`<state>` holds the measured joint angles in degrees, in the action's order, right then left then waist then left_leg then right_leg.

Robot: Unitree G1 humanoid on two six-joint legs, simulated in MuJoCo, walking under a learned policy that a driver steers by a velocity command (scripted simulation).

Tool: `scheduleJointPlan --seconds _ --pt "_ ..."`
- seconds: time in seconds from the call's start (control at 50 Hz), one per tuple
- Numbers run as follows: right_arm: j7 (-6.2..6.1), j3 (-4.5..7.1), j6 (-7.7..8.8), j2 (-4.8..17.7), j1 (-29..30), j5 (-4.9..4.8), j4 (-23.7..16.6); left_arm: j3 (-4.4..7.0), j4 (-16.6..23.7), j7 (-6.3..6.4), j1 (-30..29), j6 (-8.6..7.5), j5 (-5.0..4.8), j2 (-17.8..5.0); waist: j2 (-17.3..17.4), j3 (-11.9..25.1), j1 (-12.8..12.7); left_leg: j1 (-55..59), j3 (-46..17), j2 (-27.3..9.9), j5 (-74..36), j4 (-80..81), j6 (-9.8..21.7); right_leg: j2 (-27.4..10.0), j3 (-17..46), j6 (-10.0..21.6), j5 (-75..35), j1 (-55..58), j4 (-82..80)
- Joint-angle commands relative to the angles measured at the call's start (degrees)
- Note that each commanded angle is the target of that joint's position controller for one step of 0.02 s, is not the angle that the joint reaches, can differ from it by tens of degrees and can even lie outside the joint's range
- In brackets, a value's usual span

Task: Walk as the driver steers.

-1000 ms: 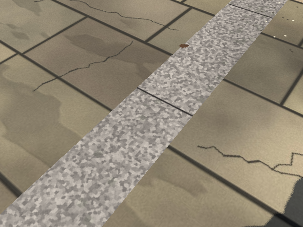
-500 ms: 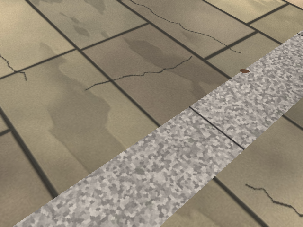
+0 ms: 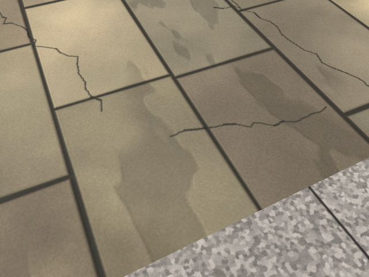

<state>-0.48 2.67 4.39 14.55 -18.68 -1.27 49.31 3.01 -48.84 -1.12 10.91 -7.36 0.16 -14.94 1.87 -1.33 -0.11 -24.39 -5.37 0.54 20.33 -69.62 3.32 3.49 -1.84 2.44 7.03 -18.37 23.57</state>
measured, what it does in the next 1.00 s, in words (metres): walks ahead, turning right: left foot, then right foot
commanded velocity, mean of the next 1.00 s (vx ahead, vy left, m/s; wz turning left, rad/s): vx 0.50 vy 0.00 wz -0.36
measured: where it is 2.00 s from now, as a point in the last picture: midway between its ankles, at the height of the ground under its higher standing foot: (247, 152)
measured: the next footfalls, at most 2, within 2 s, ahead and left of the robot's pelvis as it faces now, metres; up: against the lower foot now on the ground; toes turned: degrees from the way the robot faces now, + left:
left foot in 0.34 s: +0.35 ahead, +0.16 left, +0.00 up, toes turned -5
right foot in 0.86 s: +0.56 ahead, -0.16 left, +0.00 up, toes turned -27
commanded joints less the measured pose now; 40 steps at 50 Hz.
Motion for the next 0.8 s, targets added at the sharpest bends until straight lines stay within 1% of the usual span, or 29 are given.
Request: scheduleJointPlan --seconds 0.02,0.04,0.08,0.1,0.12,0.16,0.2,0.22,0.26,0.28,0.3,0.32,0.34,0.36,0.38,0.4,0.42,0.44,0.46,0.48,0.5,0.54,0.58,0.62,0.66,0.72,0.76,0.78,0.8 --pt "0.05 0.74 0.61 2.54 -1.45 0.28 -4.09 0.47 1.47 -0.32 1.24 -0.57 0.17 -3.83 -5.03 2.26 1.16 -10.26 -0.87 -6.99 -3.29 2.5 0.13 -15.96 18.26 11.55 -0.61 8.28 -15.19" --pt "0.0 0.47 0.44 1.84 -0.77 0.39 -4.5 0.62 0.81 -0.31 2.15 -0.67 -0.12 -4.6 -5.1 1.5 1.22 -10.91 -0.01 -7.54 -4.13 5.11 -0.22 -15.79 16.22 11.94 -2.74 7.29 -16.19" --pt "-0.1 0.04 0.61 1.77 3.78 1.33 -6.6 1.1 -0.08 -0.08 4.22 -0.58 -0.49 -6.85 -4.47 0.15 0.35 -12.68 1.33 -8.35 -8.2 12.24 -1.33 -15.86 14.1 12.73 -6.18 6.32 -17.51" --pt "-0.06 -0.17 0.87 1.66 6.21 1.63 -7.52 1.19 -0.33 0.09 5.05 -0.29 -0.75 -7.41 -4.25 -0.07 -0.16 -12.56 1.86 -8.26 -11.44 16.71 -1.65 -15.21 13.05 12.38 -6.7 6.18 -17.6" --pt "0.08 -0.39 1.13 1.44 8.58 1.63 -8.26 1.22 -0.48 0.28 5.8 0.06 -1.01 -7.67 -4.26 -0.3 -0.74 -11.59 2.44 -7.63 -14.67 21.47 -1.93 -14.21 11.83 11.67 -6.76 5.85 -17.51" --pt "0.45 -0.62 1.55 1.48 12.79 1.24 -9.21 1.32 -0.92 0.55 7.61 0.62 -1.48 -8.63 -4.71 -0.85 -1.99 -7.89 3.69 -5.47 -19.99 29.72 -2.84 -12.61 9.78 10.24 -7.08 4.79 -16.53" --pt "0.86 -0.6 1.89 2.19 16.46 0.66 -10.25 1.39 -1.8 0.7 10.55 1.08 -1.88 -9.39 -5.34 -0.92 -3.36 -5.5 4.06 -3.86 -22.34 34.29 -3.69 -13.18 10.58 9.74 -5.77 5.89 -15.0" --pt "1.07 -0.5 2.07 2.72 17.87 0.42 -10.85 1.33 -2.13 0.77 11.6 1.33 -2.06 -9.35 -5.72 -0.97 -3.64 -4.78 3.7 -3.44 -22.3 36.11 -3.69 -13.88 11.7 9.41 -4.51 7.11 -14.02" --pt "1.43 0.08 2.57 4.52 18.82 0.17 -11.69 1.33 -2.34 1.04 12.19 1.88 -2.18 -9.39 -6.51 -0.65 -2.85 -2.38 2.77 -2.91 -20.03 39.86 -3.01 -15.32 14.57 8.18 -1.55 9.81 -11.46" --pt "1.5 0.49 2.85 5.49 17.82 0.16 -11.62 1.48 -2.24 1.2 11.82 2.24 -2.12 -9.85 -6.96 -0.19 -1.69 0.2 2.93 -2.51 -18.34 41.44 -2.55 -15.69 15.57 7.49 -0.93 10.44 -9.6" --pt "1.38 1.09 3.03 6.47 14.83 0.23 -10.84 1.46 -2.07 1.34 11.33 2.59 -1.99 -9.86 -7.08 0.95 0.36 4.99 3.54 -2.03 -16.52 43.1 -1.84 -14.91 15.47 6.49 -2.17 10.1 -6.39" --pt "0.94 2.26 3.16 8.63 8.3 0.5 -9.08 1.0 -1.66 1.39 11.15 2.68 -1.61 -8.59 -6.42 4.49 3.4 14.51 3.41 -2.55 -15.06 44.02 -0.41 -12.11 13.87 4.97 -6.05 7.85 0.93" --pt "0.33 3.55 3.23 12.79 -1.7 1.5 -7.85 -0.28 0.18 1.22 9.74 2.49 -0.57 -4.91 -0.96 12.17 7.92 29.06 -5.71 -12.44 -13.49 43.62 3.32 -7.69 10.11 2.58 0.72 -0.73 18.05" --pt "0.38 4.74 2.3 17.8 -6.44 2.24 -6.8 -1.98 1.82 1.33 16.25 1.43 -1.13 1.3 15.8 19.41 5.6 45.95 -27.55 -25.9 -8.87 47.67 11.08 -0.77 3.74 -0.43 22.93 -20.34 37.32" --pt "0.66 3.77 2.23 12.85 -7.17 2.08 -6.41 -0.85 1.05 1.38 16.72 0.96 -2.73 -3.7 13.87 19.38 6.19 43.99 -35.79 -26.02 -0.78 51.59 12.71 -3.15 9.15 -0.49 25.29 -26.85 47.63" --pt "0.78 2.61 2.48 8.87 -3.36 1.5 -7.17 0.36 1.8 1.52 12.45 1.14 -3.23 -7.59 8.27 12.12 5.76 37.56 -26.82 -24.0 -2.19 52.02 10.24 -5.57 9.86 -0.01 20.23 -29.07 50.18" --pt "1.0 1.84 2.53 6.73 0.94 1.42 -7.61 0.62 2.1 1.72 9.91 1.64 -2.75 -7.28 4.84 8.56 4.16 30.74 -18.96 -21.08 -6.71 53.3 8.4 -7.76 8.81 -0.29 15.3 -27.05 49.15" --pt "1.22 1.34 2.49 4.9 4.12 1.4 -7.54 0.86 2.49 1.78 8.43 2.24 -2.1 -6.52 4.08 5.29 2.73 25.35 -13.5 -18.61 -10.2 55.43 7.48 -9.06 8.56 -0.63 12.09 -25.49 46.59" --pt "1.28 1.12 2.6 4.06 5.77 1.7 -7.24 1.07 2.81 1.62 8.34 3.02 -1.85 -5.41 4.49 3.13 1.27 21.29 -8.79 -16.72 -12.44 57.73 6.6 -10.3 8.48 -0.69 9.65 -23.13 44.74" --pt "1.27 1.42 2.81 4.53 6.26 1.88 -6.72 0.9 3.36 1.3 8.41 3.66 -1.95 -4.05 5.59 2.3 0.43 18.59 -6.09 -16.46 -15.41 59.18 6.91 -10.77 7.86 -1.01 8.26 -21.22 44.02" --pt "1.21 1.71 3.05 4.94 6.25 1.88 -6.24 0.76 3.88 1.02 8.2 4.15 -1.97 -3.0 4.6 1.78 -0.11 17.97 -3.49 -16.45 -19.21 59.95 7.45 -10.94 7.64 -1.34 7.19 -21.29 43.27" --pt "0.79 2.27 3.29 5.9 5.32 1.98 -5.04 0.94 5.13 0.86 6.31 4.79 -1.78 -2.72 2.24 0.99 -0.31 17.83 0.65 -16.33 -23.37 61.02 7.72 -10.95 7.96 -1.68 3.9 -22.95 40.82" --pt "0.34 2.67 3.12 6.95 4.32 1.9 -4.02 0.86 6.74 0.52 3.49 4.96 -1.5 -2.37 1.46 0.12 0.2 18.82 4.19 -16.47 -25.74 61.45 7.66 -10.78 8.08 -1.94 -0.69 -24.67 35.19" --pt "0.01 2.93 2.81 8.02 4.13 1.91 -3.48 0.67 7.96 -0.2 0.38 4.8 -1.44 -1.98 1.42 -0.53 0.91 19.05 8.02 -15.61 -25.16 61.84 6.73 -10.44 6.7 -1.58 -6.44 -23.43 28.32" --pt "-0.26 3.16 2.51 9.07 3.19 1.6 -3.0 0.37 9.74 -1.04 -4.29 4.65 -1.28 -1.69 0.95 -1.82 2.48 19.64 10.81 -15.7 -24.57 61.91 6.15 -9.98 4.36 -1.04 -9.88 -22.37 22.65" --pt "-0.41 3.52 1.67 10.35 0.6 0.92 -1.79 0.21 12.6 -2.05 -9.82 4.67 -1.41 -1.85 0.64 -3.64 4.21 23.88 13.08 -17.01 -24.38 60.87 5.37 -9.52 1.98 0.14 -8.58 -23.0 17.47" --pt "-0.38 3.77 0.88 11.09 -0.45 0.4 -1.09 0.36 14.33 -2.65 -12.03 4.72 -1.52 -2.41 0.95 -4.2 4.37 27.46 14.35 -17.96 -27.53 58.6 4.45 -8.79 0.31 1.47 -4.56 -23.04 15.25" --pt "-0.42 3.92 0.47 11.71 -0.35 0.24 -1.02 0.58 14.98 -2.89 -12.21 4.76 -1.51 -2.88 1.41 -3.78 3.83 28.58 15.29 -18.12 -33.07 56.41 3.88 -7.76 -1.06 2.4 -1.82 -21.39 14.41" --pt "-0.55 4.13 0.12 12.64 0.02 0.12 -1.16 1.01 15.36 -3.0 -11.33 4.88 -1.45 -3.67 2.46 -2.38 2.73 29.23 16.33 -18.02 -42.77 52.97 3.31 -5.94 -2.89 3.5 1.16 -18.01 14.07"
Over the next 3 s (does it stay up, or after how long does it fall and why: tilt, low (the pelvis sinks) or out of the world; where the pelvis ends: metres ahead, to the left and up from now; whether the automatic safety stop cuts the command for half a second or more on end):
stays up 1.23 -0.26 0.00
